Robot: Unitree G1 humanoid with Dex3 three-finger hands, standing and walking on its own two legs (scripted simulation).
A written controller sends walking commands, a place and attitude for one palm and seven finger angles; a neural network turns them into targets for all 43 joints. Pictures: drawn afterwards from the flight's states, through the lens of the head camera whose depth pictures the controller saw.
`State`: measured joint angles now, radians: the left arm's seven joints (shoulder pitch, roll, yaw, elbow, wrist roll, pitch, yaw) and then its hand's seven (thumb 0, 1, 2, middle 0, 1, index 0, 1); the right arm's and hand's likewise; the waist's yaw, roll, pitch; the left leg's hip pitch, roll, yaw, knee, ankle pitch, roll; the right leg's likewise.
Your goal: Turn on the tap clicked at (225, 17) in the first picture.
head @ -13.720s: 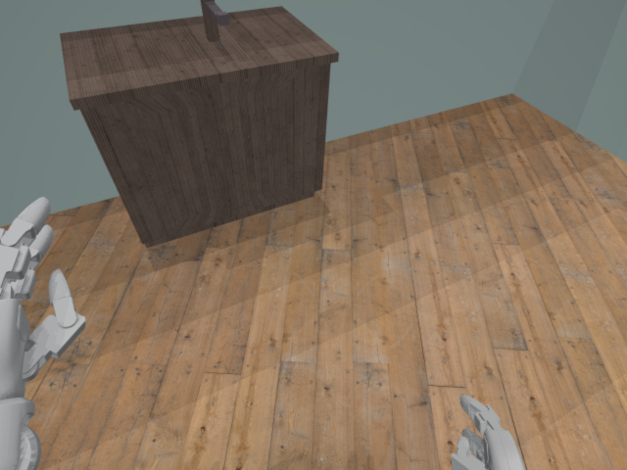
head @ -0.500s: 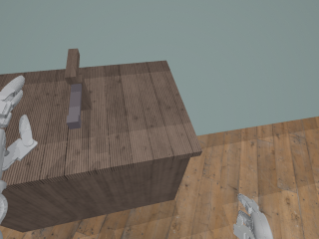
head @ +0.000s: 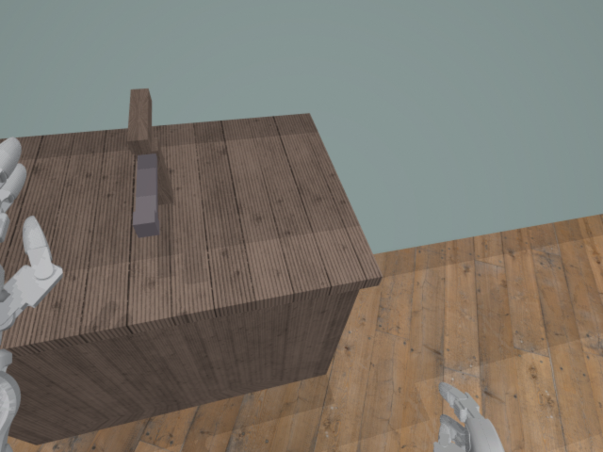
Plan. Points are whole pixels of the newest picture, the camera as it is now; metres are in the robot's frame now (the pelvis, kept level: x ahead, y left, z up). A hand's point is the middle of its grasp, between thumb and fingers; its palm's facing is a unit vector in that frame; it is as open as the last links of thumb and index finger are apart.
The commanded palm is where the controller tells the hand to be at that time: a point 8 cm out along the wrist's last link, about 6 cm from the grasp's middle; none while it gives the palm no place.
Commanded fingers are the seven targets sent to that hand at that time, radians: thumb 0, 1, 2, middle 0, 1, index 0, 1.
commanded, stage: come to a stop and stand still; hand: left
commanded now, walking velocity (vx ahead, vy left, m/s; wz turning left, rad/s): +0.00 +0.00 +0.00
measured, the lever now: (146, 223) +0.37 +0.27 +0.07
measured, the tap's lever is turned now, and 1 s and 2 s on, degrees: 0 0 0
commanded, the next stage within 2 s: look again from close up in 0.40 s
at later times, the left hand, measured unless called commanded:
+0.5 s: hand (99, 259) +0.24 +0.24 +0.17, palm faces +0.37 -0.85 -0.38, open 7.4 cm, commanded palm +0.19 +0.27 +0.18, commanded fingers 0.00 0.90 0.90 -0.20 -0.30 -0.20 -0.30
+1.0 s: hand (74, 227) +0.26 +0.26 +0.19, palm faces +0.42 -0.80 -0.42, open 7.4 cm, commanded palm +0.18 +0.26 +0.17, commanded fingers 0.00 0.90 0.90 -0.20 -0.30 -0.20 -0.30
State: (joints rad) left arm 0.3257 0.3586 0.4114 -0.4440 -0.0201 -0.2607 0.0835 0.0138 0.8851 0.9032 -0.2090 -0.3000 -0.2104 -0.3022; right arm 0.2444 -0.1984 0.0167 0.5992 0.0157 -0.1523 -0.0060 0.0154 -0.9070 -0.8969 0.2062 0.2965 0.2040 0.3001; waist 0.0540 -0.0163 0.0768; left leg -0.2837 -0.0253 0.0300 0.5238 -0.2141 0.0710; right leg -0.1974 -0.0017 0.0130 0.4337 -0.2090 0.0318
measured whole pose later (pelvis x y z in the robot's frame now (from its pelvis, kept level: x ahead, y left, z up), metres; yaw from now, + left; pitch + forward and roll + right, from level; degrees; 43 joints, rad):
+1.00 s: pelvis +0.01 -0.02 +0.00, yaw +1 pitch -1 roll -1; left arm 0.15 0.49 0.42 -0.28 -0.06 -0.14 0.01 0.01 0.88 0.90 -0.21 -0.30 -0.21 -0.30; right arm 0.20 -0.22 0.04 0.62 -0.01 -0.11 -0.01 0.01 -0.91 -0.90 0.21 0.30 0.20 0.30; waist 0.05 -0.01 0.04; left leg -0.28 -0.03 0.00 0.51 -0.21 0.03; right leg -0.22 -0.01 -0.01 0.49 -0.26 0.01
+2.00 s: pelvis +0.05 -0.06 -0.02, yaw +4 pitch +3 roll +0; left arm 0.51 0.29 0.29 -0.46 -0.18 -0.12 0.06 0.01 0.89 0.90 -0.21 -0.30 -0.21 -0.30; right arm 0.22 -0.24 -0.01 0.63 0.02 -0.23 -0.06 0.01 -0.91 -0.90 0.20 0.30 0.20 0.30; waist 0.07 0.03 -0.08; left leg -0.41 -0.01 -0.05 0.70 -0.35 -0.02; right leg -0.33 0.02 -0.07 0.69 -0.41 -0.05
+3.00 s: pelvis +0.03 -0.07 -0.02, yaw +5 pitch +1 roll +0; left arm 0.57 0.23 0.22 -0.52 -0.24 0.07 0.16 0.01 0.89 0.90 -0.20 -0.30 -0.20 -0.30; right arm 0.21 -0.24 0.04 0.63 0.04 -0.26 -0.08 0.02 -0.91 -0.90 0.21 0.30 0.20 0.30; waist 0.07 0.05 -0.07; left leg -0.38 -0.01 -0.07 0.69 -0.32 -0.02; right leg -0.30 0.02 -0.09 0.68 -0.39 -0.05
